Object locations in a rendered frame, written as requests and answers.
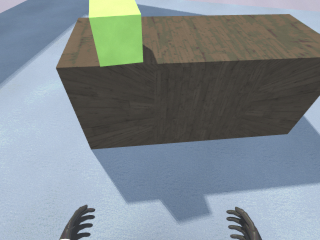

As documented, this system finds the right robot hand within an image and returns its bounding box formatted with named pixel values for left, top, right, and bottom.
left=226, top=207, right=262, bottom=240

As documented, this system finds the pedestal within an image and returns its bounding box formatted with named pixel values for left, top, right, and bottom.
left=56, top=14, right=320, bottom=150

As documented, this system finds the left robot hand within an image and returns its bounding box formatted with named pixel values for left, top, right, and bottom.
left=59, top=204, right=95, bottom=240

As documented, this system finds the carton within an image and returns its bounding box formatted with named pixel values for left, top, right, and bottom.
left=89, top=0, right=143, bottom=67

